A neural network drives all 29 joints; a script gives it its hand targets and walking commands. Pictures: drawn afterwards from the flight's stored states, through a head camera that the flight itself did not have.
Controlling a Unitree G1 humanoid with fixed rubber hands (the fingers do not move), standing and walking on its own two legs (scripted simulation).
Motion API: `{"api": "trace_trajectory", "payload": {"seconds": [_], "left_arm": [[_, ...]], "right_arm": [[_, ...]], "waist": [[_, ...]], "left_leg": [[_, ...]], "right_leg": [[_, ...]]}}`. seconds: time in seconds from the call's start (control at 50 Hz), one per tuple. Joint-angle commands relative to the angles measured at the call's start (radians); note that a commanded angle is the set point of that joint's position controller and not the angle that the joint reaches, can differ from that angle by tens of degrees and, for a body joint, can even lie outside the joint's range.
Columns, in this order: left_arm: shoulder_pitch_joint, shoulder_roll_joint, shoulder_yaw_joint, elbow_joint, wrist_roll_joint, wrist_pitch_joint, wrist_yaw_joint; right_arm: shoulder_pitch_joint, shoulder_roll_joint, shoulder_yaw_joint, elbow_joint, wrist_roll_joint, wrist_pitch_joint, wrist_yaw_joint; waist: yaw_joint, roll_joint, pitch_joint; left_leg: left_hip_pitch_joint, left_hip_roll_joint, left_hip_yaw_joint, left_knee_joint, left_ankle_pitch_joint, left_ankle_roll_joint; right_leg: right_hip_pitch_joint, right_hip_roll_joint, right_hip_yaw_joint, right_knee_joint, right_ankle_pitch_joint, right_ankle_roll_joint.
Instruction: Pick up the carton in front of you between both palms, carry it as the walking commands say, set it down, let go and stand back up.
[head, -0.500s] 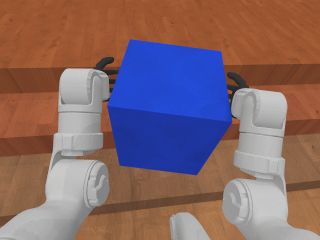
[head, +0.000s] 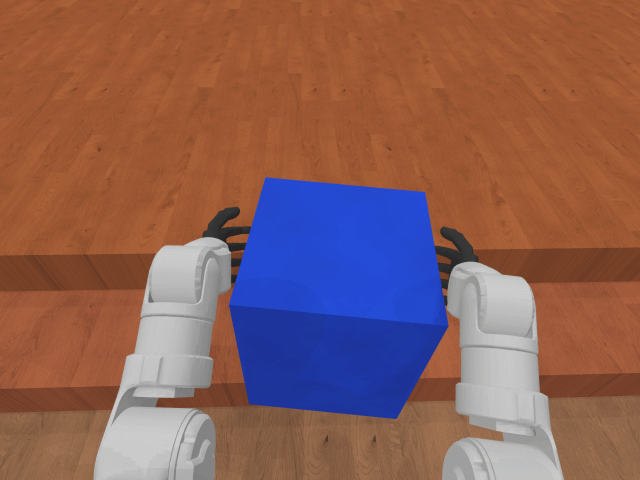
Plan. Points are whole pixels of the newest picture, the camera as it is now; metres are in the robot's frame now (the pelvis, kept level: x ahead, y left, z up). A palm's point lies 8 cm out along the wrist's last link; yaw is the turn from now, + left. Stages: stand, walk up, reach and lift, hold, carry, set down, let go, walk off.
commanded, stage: carry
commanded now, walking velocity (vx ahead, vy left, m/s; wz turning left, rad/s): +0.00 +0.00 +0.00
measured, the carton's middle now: (333, 302) +0.36 +0.02 +0.02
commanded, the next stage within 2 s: none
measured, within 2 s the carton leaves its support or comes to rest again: neither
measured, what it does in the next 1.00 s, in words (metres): steps on the spot: left foot, then right foot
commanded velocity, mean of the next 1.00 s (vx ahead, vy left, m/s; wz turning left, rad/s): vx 0.00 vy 0.00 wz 0.00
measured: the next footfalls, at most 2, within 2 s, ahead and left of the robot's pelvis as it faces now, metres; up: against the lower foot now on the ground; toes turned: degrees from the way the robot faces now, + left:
left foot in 0.02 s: +0.03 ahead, +0.09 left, +0.00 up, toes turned +4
right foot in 0.28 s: +0.07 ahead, -0.10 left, +0.00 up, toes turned -3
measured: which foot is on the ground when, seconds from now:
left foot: up 0.00-0.00, down 0.02-1.00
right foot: down 0.00-0.02, up 0.04-0.26, down 0.28-1.00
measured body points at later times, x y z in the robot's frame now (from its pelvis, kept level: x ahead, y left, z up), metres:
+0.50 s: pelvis +0.04 -0.01 -0.02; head +0.03 -0.01 +0.43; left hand +0.40 +0.16 +0.10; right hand +0.40 -0.15 +0.09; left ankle -0.01 +0.09 -0.75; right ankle +0.03 -0.10 -0.75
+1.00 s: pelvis +0.01 -0.02 -0.02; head -0.01 -0.03 +0.43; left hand +0.37 +0.13 +0.11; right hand +0.37 -0.17 +0.11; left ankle -0.01 +0.09 -0.75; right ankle +0.03 -0.10 -0.75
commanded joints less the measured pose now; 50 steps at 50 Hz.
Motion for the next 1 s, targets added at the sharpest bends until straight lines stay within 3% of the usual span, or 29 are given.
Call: {"api": "trace_trajectory", "payload": {"seconds": [0.0, 0.02, 0.04, 0.06, 0.08, 0.16, 0.24, 0.26, 0.3, 0.34, 0.36, 0.38, 0.42, 0.48, 0.52, 0.62, 0.76, 0.98], "left_arm": [[-0.586, -1.159, -0.594, -0.049, -0.388, 0.013, -0.323], [-0.562, -1.134, -0.582, -0.011, -0.365, 0.025, -0.312], [-0.51, -1.076, -0.541, 0.039, -0.339, 0.037, -0.298], [-0.484, -1.035, -0.514, 0.06, -0.314, 0.043, -0.285], [-0.53, -1.019, -0.506, 0.029, -0.304, 0.051, -0.275], [-0.688, -1.029, -0.509, -0.06, -0.339, 0.089, -0.244], [-0.729, -1.054, -0.523, -0.069, -0.379, 0.122, -0.227], [-0.723, -1.067, -0.522, -0.057, -0.384, 0.126, -0.228], [-0.732, -1.094, -0.516, -0.037, -0.391, 0.123, -0.235], [-0.717, -1.124, -0.515, 0.007, -0.395, 0.109, -0.251], [-0.73, -1.15, -0.523, 0.0, -0.407, 0.096, -0.261], [-0.75, -1.168, -0.53, -0.024, -0.419, 0.085, -0.268], [-0.772, -1.176, -0.539, -0.078, -0.439, 0.073, -0.27], [-0.815, -1.159, -0.576, -0.174, -0.457, 0.07, -0.259], [-0.803, -1.135, -0.582, -0.199, -0.459, 0.074, -0.251], [-0.697, -1.097, -0.569, -0.137, -0.414, 0.086, -0.255], [-0.704, -1.093, -0.548, -0.09, -0.391, 0.079, -0.262], [-0.722, -1.108, -0.536, -0.075, -0.402, 0.078, -0.268]], "right_arm": [[-0.649, 1.037, 0.679, -0.035, 0.426, -0.019, 0.188], [-0.668, 1.02, 0.674, -0.009, 0.435, -0.013, 0.188], [-0.661, 0.991, 0.668, 0.014, 0.458, 0.002, 0.193], [-0.701, 0.985, 0.67, 0.012, 0.484, 0.012, 0.202], [-0.76, 0.993, 0.672, -0.013, 0.517, 0.018, 0.211], [-0.904, 1.012, 0.643, -0.075, 0.567, 0.05, 0.212], [-0.841, 0.999, 0.578, -0.011, 0.539, 0.08, 0.201], [-0.812, 0.997, 0.562, 0.017, 0.525, 0.083, 0.201], [-0.797, 1.012, 0.549, 0.058, 0.503, 0.083, 0.203], [-0.751, 1.023, 0.534, 0.092, 0.472, 0.075, 0.199], [-0.764, 1.033, 0.538, 0.071, 0.466, 0.067, 0.196], [-0.796, 1.041, 0.546, 0.044, 0.468, 0.06, 0.191], [-0.839, 1.051, 0.567, 0.003, 0.485, 0.051, 0.183], [-0.863, 1.058, 0.614, -0.075, 0.51, 0.042, 0.167], [-0.858, 1.046, 0.634, -0.099, 0.523, 0.046, 0.161], [-0.775, 1.036, 0.638, -0.039, 0.515, 0.055, 0.173], [-0.798, 1.053, 0.623, 0.004, 0.523, 0.045, 0.194], [-0.804, 1.054, 0.603, 0.004, 0.515, 0.043, 0.188]], "waist": [[-0.106, -0.102, -0.431], [-0.07, 0.077, -0.403], [-0.079, 0.151, -0.436], [-0.099, 0.079, -0.452], [-0.092, 0.056, -0.427], [-0.078, 0.097, -0.383], [-0.075, 0.184, -0.388], [-0.068, 0.183, -0.402], [-0.058, 0.144, -0.433], [-0.085, 0.014, -0.495], [-0.093, -0.019, -0.495], [-0.09, -0.018, -0.47], [-0.082, -0.004, -0.451], [-0.076, 0.003, -0.443], [-0.073, -0.01, -0.445], [-0.072, -0.006, -0.442], [-0.073, 0.014, -0.387], [-0.075, 0.011, -0.37]], "left_leg": [[0.371, 0.095, -0.077, -0.664, 0.456, -0.013], [0.684, 0.24, -0.182, -0.377, 1.053, 0.0], [0.859, 0.373, -0.255, -0.17, 1.482, 0.093], [0.82, 0.375, -0.244, -0.18, 1.412, 0.157], [0.731, 0.343, -0.228, -0.205, 1.266, 0.156], [0.441, 0.267, -0.135, -0.231, 1.016, 0.098], [0.432, 0.221, -0.098, -0.21, 0.966, 0.092], [0.448, 0.203, -0.085, -0.18, 0.946, 0.083], [0.478, 0.188, -0.117, -0.114, 0.843, 0.044], [0.309, 0.167, -0.122, -0.081, 0.375, -0.001], [0.287, 0.158, -0.124, -0.132, 0.183, -0.002], [0.284, 0.149, -0.117, -0.164, 0.143, 0.005], [0.326, 0.15, -0.103, -0.159, 0.158, 0.038], [0.294, 0.155, -0.113, -0.181, 0.106, 0.046], [0.288, 0.154, -0.111, -0.178, 0.081, 0.042], [0.275, 0.15, -0.109, -0.182, 0.087, 0.033], [0.251, 0.16, -0.115, -0.211, 0.067, 0.033], [0.25, 0.161, -0.118, -0.23, -0.007, 0.033]], "right_leg": [[0.32, -0.071, 0.09, 0.225, 0.32, -0.038], [-0.057, -0.026, 0.087, 0.342, -0.213, 0.021], [-0.323, 0.008, 0.077, 0.513, -0.429, 0.076], [-0.372, 0.014, 0.094, 0.552, -0.384, 0.083], [-0.362, 0.016, 0.097, 0.559, -0.347, 0.078], [-0.174, 0.011, 0.051, 0.472, -0.205, 0.072], [-0.011, 0.028, 0.02, 0.051, -0.066, 0.048], [0.052, 0.027, 0.013, -0.089, 0.048, 0.04], [0.132, -0.018, 0.064, -0.161, 0.234, -0.002], [0.327, -0.157, 0.149, 0.005, 0.822, -0.073], [0.318, -0.171, 0.158, 0.004, 0.825, -0.077], [0.289, -0.162, 0.157, -0.001, 0.696, -0.065], [0.232, -0.141, 0.163, -0.033, 0.464, -0.04], [0.248, -0.132, 0.157, -0.048, 0.359, -0.024], [0.266, -0.131, 0.155, -0.048, 0.38, -0.023], [0.294, -0.14, 0.153, -0.042, 0.472, -0.029], [0.259, -0.133, 0.153, -0.069, 0.371, -0.023], [0.227, -0.125, 0.158, -0.1, 0.278, -0.022]]}}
